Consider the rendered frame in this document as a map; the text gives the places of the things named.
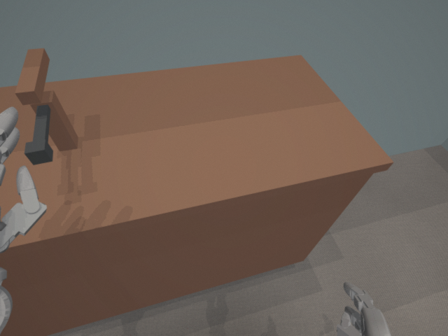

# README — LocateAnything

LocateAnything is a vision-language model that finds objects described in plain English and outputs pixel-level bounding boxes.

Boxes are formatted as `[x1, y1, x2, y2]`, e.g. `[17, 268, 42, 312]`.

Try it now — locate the counter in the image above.
[0, 48, 393, 336]

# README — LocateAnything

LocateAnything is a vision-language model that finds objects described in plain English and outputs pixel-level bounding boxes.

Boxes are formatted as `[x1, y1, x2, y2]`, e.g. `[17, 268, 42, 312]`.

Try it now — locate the tap lever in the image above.
[24, 105, 53, 165]

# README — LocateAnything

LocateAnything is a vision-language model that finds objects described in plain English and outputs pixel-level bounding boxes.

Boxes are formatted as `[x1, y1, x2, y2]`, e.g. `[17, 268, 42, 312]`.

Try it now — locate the robot left hand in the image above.
[0, 106, 47, 253]

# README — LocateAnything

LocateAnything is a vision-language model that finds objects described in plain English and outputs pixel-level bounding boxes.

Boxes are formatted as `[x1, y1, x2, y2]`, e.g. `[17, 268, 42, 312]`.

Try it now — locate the robot right hand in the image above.
[337, 282, 391, 336]

